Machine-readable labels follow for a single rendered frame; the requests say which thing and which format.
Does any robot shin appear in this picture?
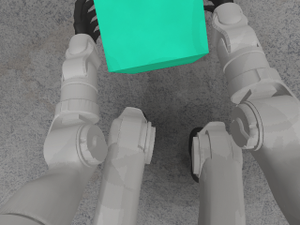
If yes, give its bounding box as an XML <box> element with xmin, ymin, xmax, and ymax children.
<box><xmin>196</xmin><ymin>121</ymin><xmax>243</xmax><ymax>177</ymax></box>
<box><xmin>107</xmin><ymin>107</ymin><xmax>147</xmax><ymax>148</ymax></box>

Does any robot right shin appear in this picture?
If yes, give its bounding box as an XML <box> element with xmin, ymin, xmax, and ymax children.
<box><xmin>196</xmin><ymin>121</ymin><xmax>243</xmax><ymax>177</ymax></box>

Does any carton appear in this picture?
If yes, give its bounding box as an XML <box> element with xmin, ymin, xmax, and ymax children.
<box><xmin>94</xmin><ymin>0</ymin><xmax>209</xmax><ymax>74</ymax></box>

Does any robot left upper arm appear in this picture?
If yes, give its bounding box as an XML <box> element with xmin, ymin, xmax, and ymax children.
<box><xmin>0</xmin><ymin>122</ymin><xmax>108</xmax><ymax>225</ymax></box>

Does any robot left hand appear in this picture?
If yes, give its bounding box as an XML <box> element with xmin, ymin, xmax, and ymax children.
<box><xmin>73</xmin><ymin>0</ymin><xmax>101</xmax><ymax>44</ymax></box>

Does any right robot forearm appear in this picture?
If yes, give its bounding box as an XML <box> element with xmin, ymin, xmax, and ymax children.
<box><xmin>210</xmin><ymin>2</ymin><xmax>300</xmax><ymax>104</ymax></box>

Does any robot right hand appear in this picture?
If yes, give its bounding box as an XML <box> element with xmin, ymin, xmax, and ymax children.
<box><xmin>203</xmin><ymin>0</ymin><xmax>234</xmax><ymax>13</ymax></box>

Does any robot left shin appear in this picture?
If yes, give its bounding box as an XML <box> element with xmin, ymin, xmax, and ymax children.
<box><xmin>107</xmin><ymin>107</ymin><xmax>147</xmax><ymax>148</ymax></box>

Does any robot right upper arm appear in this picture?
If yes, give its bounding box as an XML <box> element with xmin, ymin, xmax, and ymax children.
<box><xmin>230</xmin><ymin>95</ymin><xmax>300</xmax><ymax>225</ymax></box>

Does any left robot forearm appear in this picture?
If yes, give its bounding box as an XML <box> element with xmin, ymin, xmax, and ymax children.
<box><xmin>43</xmin><ymin>34</ymin><xmax>101</xmax><ymax>156</ymax></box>

